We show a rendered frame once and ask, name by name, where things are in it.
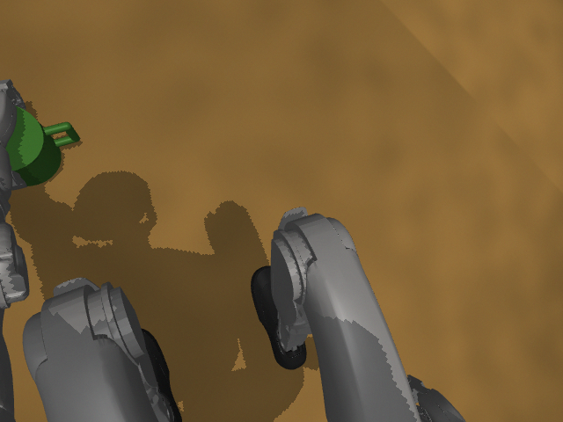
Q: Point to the left robot hand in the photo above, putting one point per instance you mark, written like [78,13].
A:
[9,99]

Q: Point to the left robot foot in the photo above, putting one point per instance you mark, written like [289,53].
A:
[162,375]

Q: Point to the right robot hand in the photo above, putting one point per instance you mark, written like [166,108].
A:
[434,407]

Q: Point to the mug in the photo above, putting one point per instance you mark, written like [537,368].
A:
[33,152]

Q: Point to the right robot foot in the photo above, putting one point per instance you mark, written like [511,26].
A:
[267,314]

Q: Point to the left robot arm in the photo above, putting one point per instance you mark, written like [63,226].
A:
[14,284]

